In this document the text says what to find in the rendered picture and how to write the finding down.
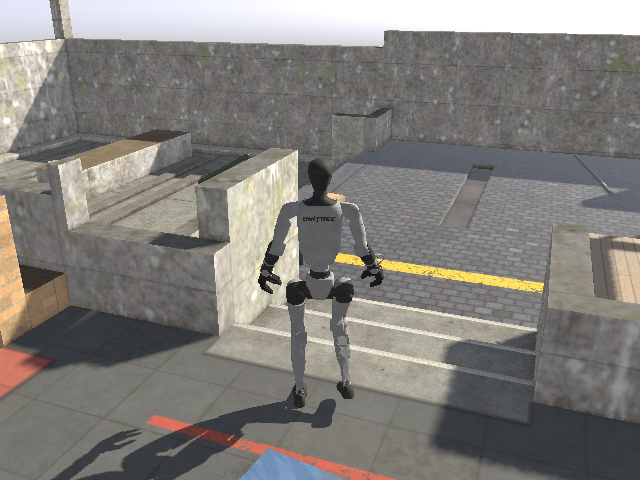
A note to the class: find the robot right forearm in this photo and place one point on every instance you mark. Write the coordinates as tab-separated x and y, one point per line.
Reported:
370	261

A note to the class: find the robot right foot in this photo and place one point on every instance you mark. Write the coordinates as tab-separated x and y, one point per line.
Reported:
347	391

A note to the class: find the right robot hand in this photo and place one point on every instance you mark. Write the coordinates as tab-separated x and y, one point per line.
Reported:
379	277

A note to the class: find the right robot upper arm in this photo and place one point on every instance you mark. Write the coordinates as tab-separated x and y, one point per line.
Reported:
351	211

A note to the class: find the robot left forearm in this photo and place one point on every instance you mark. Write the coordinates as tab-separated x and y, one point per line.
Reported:
268	262

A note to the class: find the robot left foot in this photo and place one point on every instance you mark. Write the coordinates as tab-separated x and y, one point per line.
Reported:
299	399

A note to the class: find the robot foot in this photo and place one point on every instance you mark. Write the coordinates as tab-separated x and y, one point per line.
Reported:
299	399
347	391

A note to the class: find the left robot upper arm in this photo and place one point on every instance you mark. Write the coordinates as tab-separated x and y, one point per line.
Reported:
288	211

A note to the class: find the left robot hand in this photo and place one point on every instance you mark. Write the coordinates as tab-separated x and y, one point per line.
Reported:
273	279

